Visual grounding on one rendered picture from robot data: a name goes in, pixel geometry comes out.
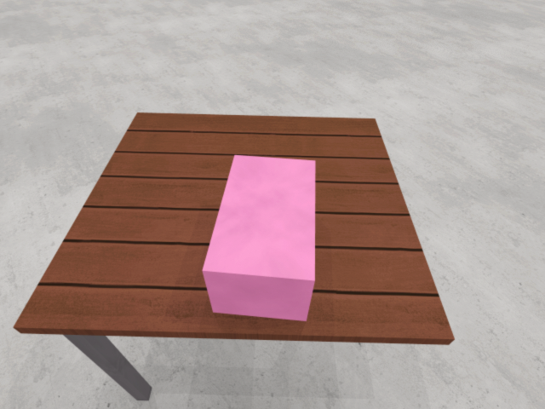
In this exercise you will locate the carton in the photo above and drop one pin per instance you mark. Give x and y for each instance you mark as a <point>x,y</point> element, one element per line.
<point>261,257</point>

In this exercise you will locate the table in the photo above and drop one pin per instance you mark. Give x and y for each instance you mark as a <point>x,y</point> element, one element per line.
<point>131,263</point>

